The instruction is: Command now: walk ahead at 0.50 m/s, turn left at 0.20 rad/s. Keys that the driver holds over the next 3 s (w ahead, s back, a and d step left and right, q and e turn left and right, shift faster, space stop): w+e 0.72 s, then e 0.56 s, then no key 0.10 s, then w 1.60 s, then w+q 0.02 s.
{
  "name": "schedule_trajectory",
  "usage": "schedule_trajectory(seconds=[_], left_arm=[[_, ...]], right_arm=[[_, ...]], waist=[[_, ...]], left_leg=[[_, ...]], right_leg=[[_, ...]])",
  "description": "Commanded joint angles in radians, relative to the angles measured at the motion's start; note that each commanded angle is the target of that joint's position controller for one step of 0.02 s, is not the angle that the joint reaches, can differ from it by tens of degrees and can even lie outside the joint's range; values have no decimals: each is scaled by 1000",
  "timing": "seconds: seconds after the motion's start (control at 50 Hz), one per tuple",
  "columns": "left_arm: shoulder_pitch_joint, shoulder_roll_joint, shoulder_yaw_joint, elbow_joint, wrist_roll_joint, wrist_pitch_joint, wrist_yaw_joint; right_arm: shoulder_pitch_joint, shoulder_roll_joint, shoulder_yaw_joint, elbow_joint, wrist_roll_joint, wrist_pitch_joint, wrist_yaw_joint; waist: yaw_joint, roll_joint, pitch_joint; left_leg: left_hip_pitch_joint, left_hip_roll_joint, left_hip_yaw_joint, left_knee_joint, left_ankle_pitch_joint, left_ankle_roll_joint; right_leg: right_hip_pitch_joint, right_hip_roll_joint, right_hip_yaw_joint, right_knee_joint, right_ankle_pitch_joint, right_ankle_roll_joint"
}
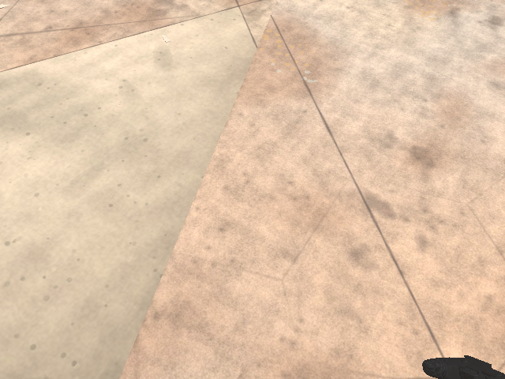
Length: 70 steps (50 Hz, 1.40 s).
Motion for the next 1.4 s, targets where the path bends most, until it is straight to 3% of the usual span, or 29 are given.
schedule_trajectory(seconds=[0.02,0.04,0.06,0.08,0.1,0.14,0.24,0.34,0.5,0.56,0.6,0.62,0.64,0.66,0.7,0.76,0.8,0.86,0.96,1.02,1.04,1.06,1.08,1.1,1.14,1.18,1.22,1.32,1.4], left_arm=[[6,168,25,-32,-6,10,4],[86,58,-5,-78,-33,9,-11],[61,93,8,-91,-24,11,-11],[-62,153,29,-106,-18,13,-4],[-71,126,23,-100,-31,9,-7],[-12,102,27,-51,-8,34,-14],[-54,67,33,-30,5,81,-44],[-204,55,32,-62,4,58,-50],[-419,43,7,-135,31,48,-78],[-335,62,17,-114,48,42,-67],[-77,101,41,-20,48,28,-45],[59,161,67,24,51,21,-31],[62,263,90,22,33,23,-27],[144,284,94,-1,-8,35,-26],[-39,182,69,-16,-12,56,2],[-138,146,46,-29,-29,31,7],[-149,184,52,-29,-18,12,-2],[-127,174,50,-30,-22,22,-8],[-78,171,51,-34,-11,57,5],[-171,198,59,-70,-12,59,11],[-189,177,54,-95,-24,50,7],[-81,87,39,-121,-35,47,11],[31,132,44,-104,-20,65,20],[-4,168,53,-75,-1,85,19],[-105,154,55,-99,3,106,-6],[-105,136,49,-108,3,132,-20],[-116,124,42,-123,-5,137,-25],[-200,100,18,-173,1,148,-39],[-152,97,5,-165,3,133,-42]], right_arm=[[321,-115,-47,57,-19,-33,-32],[432,-243,-77,72,-42,-41,-47],[443,-261,-82,65,20,-30,-62],[386,-243,-76,75,39,-32,-72],[322,-186,-58,85,34,-42,-73],[242,-106,-33,94,39,-59,-70],[266,-108,-33,128,31,-101,-75],[289,-101,-30,169,40,-125,-88],[410,-113,-30,245,23,-92,-116],[416,-154,-35,262,31,-75,-124],[385,-162,-37,258,20,-63,-117],[355,-138,-35,252,22,-65,-110],[417,-29,-17,200,25,-71,-99],[317,-100,-16,130,43,-77,-91],[190,-137,-15,110,33,-95,-84],[229,-112,-17,121,-1,-45,-78],[233,-72,-5,112,8,-31,-76],[174,-68,1,82,23,-34,-81],[61,-90,3,34,34,-43,-91],[217,-137,-12,75,26,-60,-103],[319,-182,-23,92,15,-75,-111],[341,-258,-32,63,19,-71,-113],[311,-248,-38,51,45,-46,-107],[245,-170,-22,25,49,-29,-106],[141,-103,0,9,32,-7,-110],[115,-123,-7,11,18,0,-114],[141,-141,-16,20,11,-6,-109],[149,-165,-34,21,8,4,-94],[164,-199,-49,25,16,28,-75]], waist=[[-197,-50,-149],[-197,177,-327],[-195,198,-422],[-191,57,-268],[-141,50,-159],[-63,66,-57],[-44,54,-15],[-50,39,42],[-137,0,108],[-96,10,39],[11,14,-82],[82,-60,-138],[-5,-264,-246],[91,-149,-421],[21,-27,-112],[-99,38,-2],[-118,-14,-12],[-88,-64,-57],[-21,-88,-75],[-115,-85,-83],[-162,-4,-140],[-111,209,-272],[-72,267,-394],[-58,104,-298],[-46,72,-135],[-39,141,-84],[-38,119,-109],[-64,142,-133],[-57,143,-156]], left_leg=[[462,-62,-9,-141,-54,68],[852,272,-392,-138,-31,176],[882,426,-697,-281,80,232],[757,358,-505,-278,199,185],[626,321,-372,-296,276,141],[435,244,-208,-373,269,53],[403,207,-64,-473,251,41],[429,177,51,-461,229,14],[622,220,123,-310,319,0],[673,217,154,-73,710,-16],[573,198,171,298,675,-26],[316,122,189,660,294,-47],[-125,-10,110,1041,-567,-93],[-290,-36,-56,1037,-450,-110],[-342,66,-73,813,-232,-119],[-67,97,-86,569,-184,-180],[13,61,-46,425,-160,-196],[42,25,-28,248,-15,-185],[78,-23,-59,70,67,-150],[272,-41,-85,-134,88,-102],[456,69,-171,-199,347,-69],[664,392,-437,-138,887,38],[655,494,-650,-174,878,165],[543,437,-555,-203,653,162],[362,295,-336,-282,313,87],[248,230,-206,-327,235,72],[240,232,-156,-334,228,88],[231,266,-116,-359,13,89],[198,267,-103,-326,-132,52]], right_leg=[[-168,-200,46,398,902,-131],[-509,-90,51,791,387,-87],[-680,54,176,1015,-157,-72],[-740,11,308,1023,-68,-88],[-719,-23,325,951,7,-96],[-613,-63,329,824,77,-88],[-652,-49,311,765,264,-70],[-727,-39,298,513,531,-59],[-707,-14,178,148,598,-142],[-569,71,108,135,426,-191],[-286,107,124,110,388,-236],[-21,27,219,147,510,-288],[346,-255,566,356,1092,-412],[470,-331,800,192,864,-522],[143,-282,724,-30,461,-433],[-230,-164,534,-58,850,-366],[-297,-84,450,-33,1037,-335],[-272,-22,404,25,1113,-274],[-188,-29,491,131,1003,-205],[-223,-6,561,298,921,-154],[-310,64,534,486,749,-117],[-477,216,393,791,-97,-86],[-553,225,360,942,-301,-80],[-566,157,381,1013,-219,-68],[-573,101,355,968,-110,-34],[-528,91,318,929,-53,-5],[-503,88,301,859,-41,1],[-433,42,267,603,-46,-25],[-273,76,203,326,-7,-73]])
